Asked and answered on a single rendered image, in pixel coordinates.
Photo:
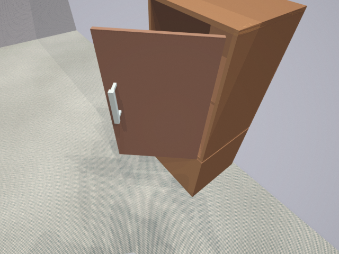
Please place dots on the handle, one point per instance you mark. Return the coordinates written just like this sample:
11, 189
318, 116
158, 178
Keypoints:
113, 103

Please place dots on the cupboard door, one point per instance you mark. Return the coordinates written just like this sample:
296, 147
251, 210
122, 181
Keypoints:
165, 81

